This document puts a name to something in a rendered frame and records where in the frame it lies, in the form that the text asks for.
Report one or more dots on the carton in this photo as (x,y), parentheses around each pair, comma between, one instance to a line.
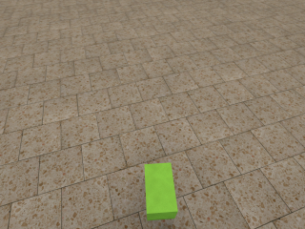
(160,193)

